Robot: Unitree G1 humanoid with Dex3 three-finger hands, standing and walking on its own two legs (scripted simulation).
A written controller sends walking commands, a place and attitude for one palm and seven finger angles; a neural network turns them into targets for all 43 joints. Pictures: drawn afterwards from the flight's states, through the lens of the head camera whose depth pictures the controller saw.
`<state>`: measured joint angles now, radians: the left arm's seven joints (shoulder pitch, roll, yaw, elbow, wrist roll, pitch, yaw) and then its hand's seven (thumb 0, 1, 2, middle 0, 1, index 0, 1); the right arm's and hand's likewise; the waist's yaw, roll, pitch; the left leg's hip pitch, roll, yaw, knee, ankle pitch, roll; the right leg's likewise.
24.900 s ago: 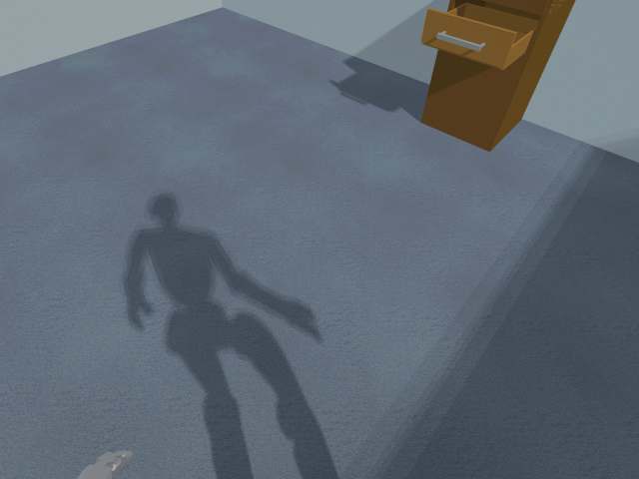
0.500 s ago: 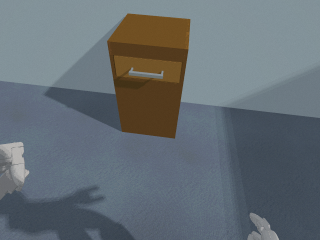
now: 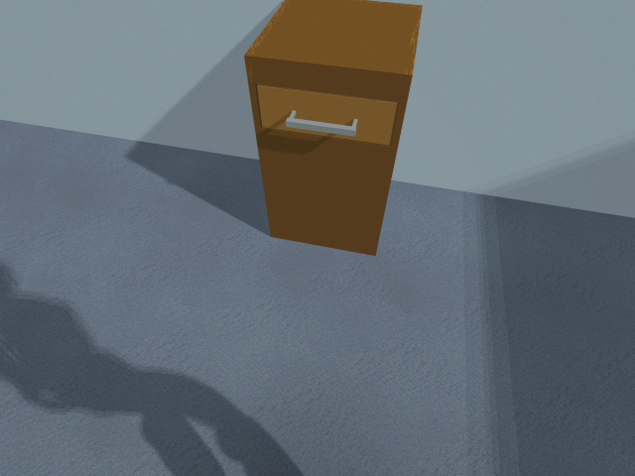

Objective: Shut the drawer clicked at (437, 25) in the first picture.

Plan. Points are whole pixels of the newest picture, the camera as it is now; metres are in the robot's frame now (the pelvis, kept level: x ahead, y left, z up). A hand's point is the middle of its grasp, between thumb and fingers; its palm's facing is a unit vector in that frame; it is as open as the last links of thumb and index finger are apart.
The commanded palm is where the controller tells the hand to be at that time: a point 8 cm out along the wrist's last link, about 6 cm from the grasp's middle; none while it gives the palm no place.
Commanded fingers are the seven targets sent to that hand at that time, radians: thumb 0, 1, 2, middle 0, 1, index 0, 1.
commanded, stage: let the arm hang, fingers relaxed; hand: left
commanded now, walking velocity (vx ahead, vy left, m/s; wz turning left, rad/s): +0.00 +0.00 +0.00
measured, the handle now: (322, 122) +1.00 +0.04 -0.16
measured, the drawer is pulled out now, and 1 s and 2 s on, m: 0.00 0.00 0.00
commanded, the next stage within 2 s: look to check the result in 0.62 s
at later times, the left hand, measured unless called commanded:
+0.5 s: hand out of the picture +0.03 +0.18 -0.17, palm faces -0.01 -0.98 -0.20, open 7.3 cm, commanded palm none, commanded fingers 0.00 0.90 0.90 -0.20 -0.30 -0.20 -0.30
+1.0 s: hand out of the picture +0.03 +0.17 -0.17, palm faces +0.00 -0.98 -0.20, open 7.4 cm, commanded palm none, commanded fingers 0.00 0.90 0.90 -0.20 -0.30 -0.20 -0.30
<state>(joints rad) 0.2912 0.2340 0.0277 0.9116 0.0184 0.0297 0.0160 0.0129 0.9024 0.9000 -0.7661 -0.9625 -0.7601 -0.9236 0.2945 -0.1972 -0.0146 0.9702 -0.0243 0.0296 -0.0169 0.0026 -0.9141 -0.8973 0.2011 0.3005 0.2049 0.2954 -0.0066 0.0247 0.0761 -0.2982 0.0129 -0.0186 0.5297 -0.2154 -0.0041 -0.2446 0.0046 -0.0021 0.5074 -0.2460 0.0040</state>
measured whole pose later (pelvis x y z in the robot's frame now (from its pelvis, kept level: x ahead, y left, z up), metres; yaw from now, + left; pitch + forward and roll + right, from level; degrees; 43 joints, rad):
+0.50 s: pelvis +0.01 +0.01 +0.01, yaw -1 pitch -2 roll +0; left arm 0.25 0.15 0.01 1.10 0.02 0.00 0.02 0.01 0.92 0.90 -0.21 -0.30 -0.21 -0.31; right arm 0.28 -0.15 -0.01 1.10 -0.02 0.00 -0.03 0.00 -0.91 -0.90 0.20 0.30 0.20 0.30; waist -0.01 0.02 0.05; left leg -0.21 0.00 0.01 0.44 -0.19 0.00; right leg -0.18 -0.01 0.03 0.44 -0.23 0.01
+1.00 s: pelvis +0.02 +0.00 +0.01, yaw -2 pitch -2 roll +0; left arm 0.26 0.14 0.02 1.13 0.02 0.00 0.03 0.00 0.91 0.90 -0.20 -0.29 -0.20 -0.30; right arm 0.29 -0.14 -0.02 1.13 -0.02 0.00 -0.04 0.00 -0.91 -0.90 0.20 0.30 0.20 0.30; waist -0.01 0.02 0.07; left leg -0.20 0.01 0.01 0.43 -0.20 0.00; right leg -0.17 0.00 0.03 0.43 -0.23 0.01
